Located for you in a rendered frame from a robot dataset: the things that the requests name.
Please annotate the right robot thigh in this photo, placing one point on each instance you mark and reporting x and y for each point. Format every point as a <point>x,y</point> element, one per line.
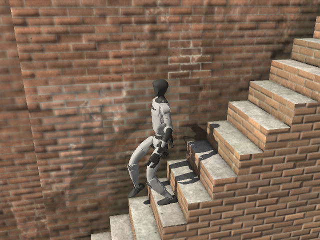
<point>140,151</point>

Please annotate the robot left upper arm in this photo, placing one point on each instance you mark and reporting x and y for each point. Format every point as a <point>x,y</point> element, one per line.
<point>166,112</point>

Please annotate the robot right hand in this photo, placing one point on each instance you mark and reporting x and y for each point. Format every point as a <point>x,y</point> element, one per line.
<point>170,141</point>

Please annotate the robot right foot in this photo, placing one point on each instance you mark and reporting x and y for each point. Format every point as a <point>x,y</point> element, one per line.
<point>136,191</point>

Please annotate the left robot forearm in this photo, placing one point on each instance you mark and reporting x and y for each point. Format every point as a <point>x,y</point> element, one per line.
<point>163,141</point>

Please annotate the robot left hand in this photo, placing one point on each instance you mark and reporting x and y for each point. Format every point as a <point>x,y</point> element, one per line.
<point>155,158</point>

